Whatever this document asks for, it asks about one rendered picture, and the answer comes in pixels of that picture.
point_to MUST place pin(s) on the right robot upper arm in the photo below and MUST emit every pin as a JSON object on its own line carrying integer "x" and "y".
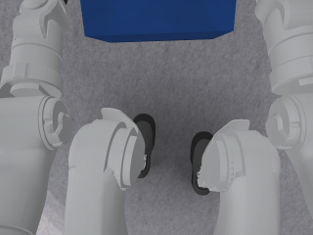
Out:
{"x": 289, "y": 127}

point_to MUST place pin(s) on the right robot forearm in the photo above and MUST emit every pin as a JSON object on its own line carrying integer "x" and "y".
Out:
{"x": 288, "y": 33}

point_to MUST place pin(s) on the right robot shin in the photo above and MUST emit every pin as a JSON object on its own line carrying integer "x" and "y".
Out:
{"x": 236, "y": 124}

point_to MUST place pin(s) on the left robot forearm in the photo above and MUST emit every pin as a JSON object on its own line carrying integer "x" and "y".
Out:
{"x": 37, "y": 51}

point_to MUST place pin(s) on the robot left thigh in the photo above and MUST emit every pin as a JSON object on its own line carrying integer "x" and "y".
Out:
{"x": 108, "y": 162}

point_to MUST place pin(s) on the left robot upper arm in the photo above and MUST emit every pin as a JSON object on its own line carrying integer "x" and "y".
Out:
{"x": 32, "y": 129}

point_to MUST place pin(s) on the carton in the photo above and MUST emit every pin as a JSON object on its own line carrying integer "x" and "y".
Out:
{"x": 117, "y": 21}

